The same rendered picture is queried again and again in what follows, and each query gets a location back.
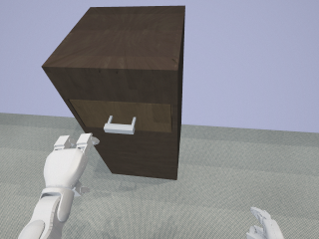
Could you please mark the cabinet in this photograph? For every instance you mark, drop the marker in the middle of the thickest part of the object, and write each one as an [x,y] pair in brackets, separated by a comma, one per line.
[127,54]

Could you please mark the robot left hand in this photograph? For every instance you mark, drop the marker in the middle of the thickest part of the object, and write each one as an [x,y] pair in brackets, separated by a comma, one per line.
[65,165]

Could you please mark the left robot forearm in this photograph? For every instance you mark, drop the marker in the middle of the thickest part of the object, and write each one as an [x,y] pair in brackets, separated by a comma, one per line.
[50,214]

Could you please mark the drawer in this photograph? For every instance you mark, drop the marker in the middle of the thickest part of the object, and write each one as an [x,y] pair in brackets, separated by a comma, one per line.
[149,117]

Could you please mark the robot right hand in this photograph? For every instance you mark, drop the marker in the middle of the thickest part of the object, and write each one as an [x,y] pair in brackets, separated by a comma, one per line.
[270,228]

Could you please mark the handle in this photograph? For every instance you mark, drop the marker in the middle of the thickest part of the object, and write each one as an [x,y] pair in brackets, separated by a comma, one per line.
[120,128]

